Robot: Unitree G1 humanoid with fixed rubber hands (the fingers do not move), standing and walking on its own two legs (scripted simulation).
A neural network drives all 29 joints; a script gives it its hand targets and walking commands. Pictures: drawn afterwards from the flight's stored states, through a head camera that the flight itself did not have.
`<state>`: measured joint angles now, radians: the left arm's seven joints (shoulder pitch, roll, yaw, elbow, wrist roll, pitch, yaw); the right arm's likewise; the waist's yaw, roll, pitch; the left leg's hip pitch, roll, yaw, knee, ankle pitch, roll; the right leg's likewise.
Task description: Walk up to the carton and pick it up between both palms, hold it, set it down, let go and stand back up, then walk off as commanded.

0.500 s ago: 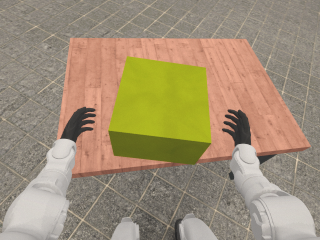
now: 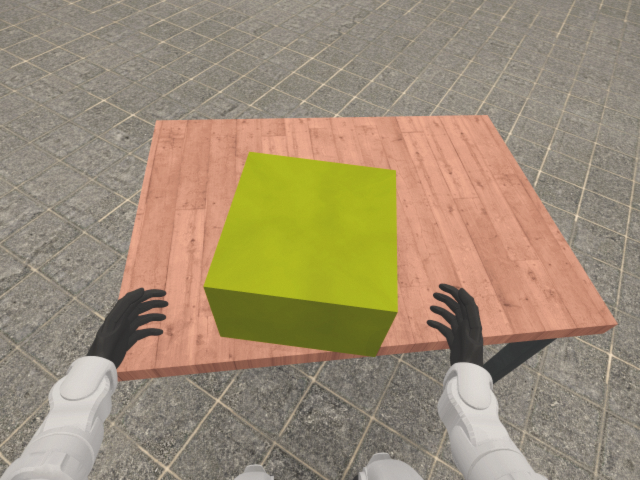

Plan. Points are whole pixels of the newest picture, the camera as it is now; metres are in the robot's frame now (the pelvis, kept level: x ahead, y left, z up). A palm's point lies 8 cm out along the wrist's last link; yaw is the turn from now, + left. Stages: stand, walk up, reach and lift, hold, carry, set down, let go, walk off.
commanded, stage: set down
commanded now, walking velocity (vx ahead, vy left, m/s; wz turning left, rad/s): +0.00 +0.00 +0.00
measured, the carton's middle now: (310, 251) +0.49 -0.01 -0.09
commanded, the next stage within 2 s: none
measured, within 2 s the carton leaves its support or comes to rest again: neither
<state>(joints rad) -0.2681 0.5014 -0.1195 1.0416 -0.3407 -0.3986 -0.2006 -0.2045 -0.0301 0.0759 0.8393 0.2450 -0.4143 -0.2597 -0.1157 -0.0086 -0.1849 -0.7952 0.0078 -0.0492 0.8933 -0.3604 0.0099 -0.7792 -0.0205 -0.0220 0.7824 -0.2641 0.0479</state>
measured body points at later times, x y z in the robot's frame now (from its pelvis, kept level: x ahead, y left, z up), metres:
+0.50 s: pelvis +0.02 -0.01 +0.01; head +0.06 +0.02 +0.46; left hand +0.26 +0.27 -0.04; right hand +0.24 -0.18 -0.03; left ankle +0.04 +0.11 -0.69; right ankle +0.06 -0.15 -0.69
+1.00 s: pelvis +0.04 -0.02 +0.03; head +0.08 -0.01 +0.48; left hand +0.25 +0.25 -0.03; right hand +0.26 -0.20 -0.02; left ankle +0.04 +0.11 -0.69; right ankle +0.06 -0.15 -0.69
